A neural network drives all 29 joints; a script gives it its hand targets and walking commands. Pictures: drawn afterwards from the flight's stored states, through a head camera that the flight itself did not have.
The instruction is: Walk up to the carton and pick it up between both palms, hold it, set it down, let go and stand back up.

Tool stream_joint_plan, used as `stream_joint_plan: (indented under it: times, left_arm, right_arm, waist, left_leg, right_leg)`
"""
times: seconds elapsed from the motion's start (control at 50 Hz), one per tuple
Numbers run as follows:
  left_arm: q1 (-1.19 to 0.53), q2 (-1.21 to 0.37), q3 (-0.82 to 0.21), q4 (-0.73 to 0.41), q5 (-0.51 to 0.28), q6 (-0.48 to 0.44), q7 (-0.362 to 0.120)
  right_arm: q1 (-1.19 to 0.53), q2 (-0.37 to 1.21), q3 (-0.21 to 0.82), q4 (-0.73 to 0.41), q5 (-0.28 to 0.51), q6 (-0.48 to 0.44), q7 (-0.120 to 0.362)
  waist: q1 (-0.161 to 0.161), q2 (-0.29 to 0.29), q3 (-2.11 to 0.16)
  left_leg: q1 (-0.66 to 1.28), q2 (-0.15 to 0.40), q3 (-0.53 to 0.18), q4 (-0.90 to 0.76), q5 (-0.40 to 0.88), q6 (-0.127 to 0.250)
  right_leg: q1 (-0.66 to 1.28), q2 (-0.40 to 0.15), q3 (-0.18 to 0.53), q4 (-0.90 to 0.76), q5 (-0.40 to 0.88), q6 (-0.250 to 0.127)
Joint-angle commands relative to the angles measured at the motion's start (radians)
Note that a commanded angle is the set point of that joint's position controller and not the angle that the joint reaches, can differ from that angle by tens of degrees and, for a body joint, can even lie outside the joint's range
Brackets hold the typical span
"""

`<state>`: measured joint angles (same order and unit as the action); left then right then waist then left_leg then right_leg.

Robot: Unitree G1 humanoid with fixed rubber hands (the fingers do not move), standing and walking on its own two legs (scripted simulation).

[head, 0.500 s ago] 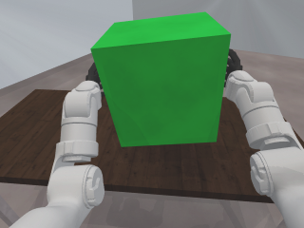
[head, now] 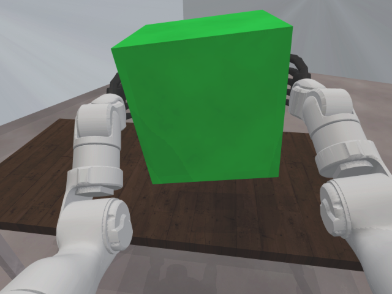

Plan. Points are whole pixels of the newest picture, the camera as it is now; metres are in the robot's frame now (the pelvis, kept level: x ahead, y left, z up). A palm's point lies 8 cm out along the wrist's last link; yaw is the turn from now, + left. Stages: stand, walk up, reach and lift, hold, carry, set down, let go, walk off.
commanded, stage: hold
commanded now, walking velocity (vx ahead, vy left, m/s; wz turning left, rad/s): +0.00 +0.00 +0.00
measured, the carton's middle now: (207, 96) +0.42 -0.01 +0.29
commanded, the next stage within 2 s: none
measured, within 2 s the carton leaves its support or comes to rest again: neither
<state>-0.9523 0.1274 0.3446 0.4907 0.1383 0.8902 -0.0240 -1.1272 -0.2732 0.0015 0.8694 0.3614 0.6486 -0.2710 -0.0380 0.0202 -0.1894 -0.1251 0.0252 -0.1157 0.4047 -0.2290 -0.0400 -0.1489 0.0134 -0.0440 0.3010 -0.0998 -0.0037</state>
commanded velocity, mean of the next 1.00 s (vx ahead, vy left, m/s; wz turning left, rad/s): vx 0.00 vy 0.00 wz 0.00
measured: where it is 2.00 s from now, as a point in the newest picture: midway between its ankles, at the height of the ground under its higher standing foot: outside the picture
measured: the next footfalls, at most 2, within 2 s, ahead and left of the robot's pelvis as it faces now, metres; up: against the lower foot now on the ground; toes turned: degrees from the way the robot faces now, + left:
none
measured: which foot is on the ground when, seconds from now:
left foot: down 0.00-1.00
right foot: down 0.00-1.00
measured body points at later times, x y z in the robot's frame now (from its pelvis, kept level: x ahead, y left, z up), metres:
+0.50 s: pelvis +0.00 +0.00 +0.00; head -0.09 +0.01 +0.44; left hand +0.38 +0.17 +0.28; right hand +0.39 -0.18 +0.31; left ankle +0.00 +0.14 -0.75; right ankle +0.04 -0.12 -0.75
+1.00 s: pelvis +0.00 +0.00 +0.00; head -0.09 +0.01 +0.44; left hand +0.38 +0.17 +0.28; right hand +0.39 -0.18 +0.31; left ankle +0.00 +0.14 -0.75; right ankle +0.04 -0.12 -0.75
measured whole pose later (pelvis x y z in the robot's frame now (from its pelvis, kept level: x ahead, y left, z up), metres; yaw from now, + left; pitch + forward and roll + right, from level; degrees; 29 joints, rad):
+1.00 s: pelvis +0.00 +0.00 +0.00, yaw +0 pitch -3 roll -2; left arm -0.92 0.12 0.33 0.45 0.13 0.90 -0.01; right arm -1.09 -0.28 0.02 0.83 0.40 0.67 -0.28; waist -0.04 0.02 -0.20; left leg -0.14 0.02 -0.12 0.42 -0.24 -0.04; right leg -0.15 0.02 -0.02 0.30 -0.10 0.00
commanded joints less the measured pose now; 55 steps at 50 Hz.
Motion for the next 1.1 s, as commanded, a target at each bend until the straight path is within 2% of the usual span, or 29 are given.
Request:
stream_joint_plan:
  times: [0.0,0.44,0.98,1.0,1.02,1.08]
  left_arm:
    - [-0.982,-0.534,-0.332,-0.227,-0.194,-0.136,-0.135]
    - [-0.99,-0.562,-0.376,-0.287,-0.226,-0.138,-0.116]
    - [-0.98,-0.565,-0.377,-0.291,-0.218,-0.126,-0.114]
    - [-0.907,-0.563,-0.383,-0.261,-0.226,-0.118,-0.116]
    - [-0.899,-0.561,-0.385,-0.288,-0.22,-0.117,-0.116]
    - [-0.928,-0.571,-0.4,-0.315,-0.223,-0.117,-0.119]
  right_arm:
    - [-0.892,0.793,0.154,-0.385,0.207,-0.015,0.201]
    - [-0.88,0.794,0.175,-0.44,0.233,-0.006,0.191]
    - [-0.878,0.791,0.182,-0.443,0.246,0.002,0.196]
    - [-0.868,0.808,0.215,-0.477,0.228,0.004,0.184]
    - [-0.848,0.8,0.22,-0.47,0.24,0.011,0.177]
    - [-0.845,0.814,0.217,-0.485,0.24,0.011,0.171]
  waist:
    - [-0.005,-0.009,-0.375]
    - [-0.02,0.016,-0.414]
    - [-0.012,0.008,-0.401]
    - [-0.031,-0.052,-0.396]
    - [-0.033,-0.04,-0.399]
    - [-0.045,-0.021,-0.38]
  left_leg:
    - [-0.194,-0.083,0.057,-0.098,0.155,0.004]
    - [-0.157,-0.082,0.046,-0.073,0.209,-0.009]
    - [-0.144,-0.078,0.047,-0.07,0.219,-0.009]
    - [-0.12,-0.087,0.053,-0.046,0.248,0.012]
    - [-0.101,-0.085,0.049,-0.047,0.267,0.005]
    - [-0.111,-0.086,0.048,-0.05,0.252,0.002]
  right_leg:
    - [0.378,0.058,0.042,0.018,0.125,0.037]
    - [0.357,0.066,0.041,0.022,0.161,0.036]
    - [0.342,0.071,0.048,0.017,0.168,0.034]
    - [0.365,0.062,0.068,0.005,0.24,0.041]
    - [0.362,0.063,0.064,0.012,0.265,0.042]
    - [0.342,0.061,0.06,0.007,0.237,0.043]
